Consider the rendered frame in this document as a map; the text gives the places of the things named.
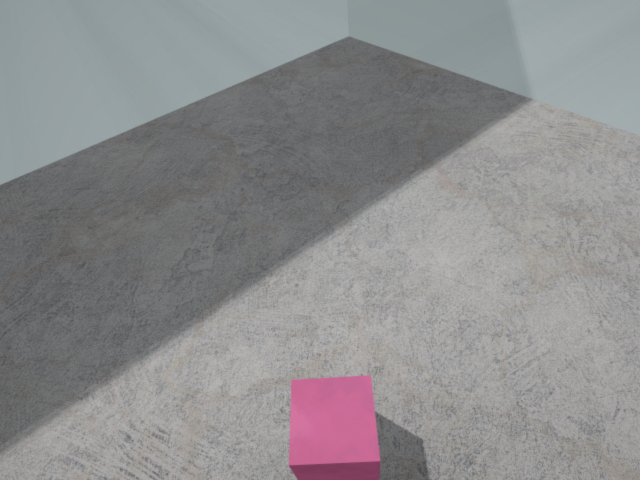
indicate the carton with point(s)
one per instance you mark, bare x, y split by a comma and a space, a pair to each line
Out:
333, 432

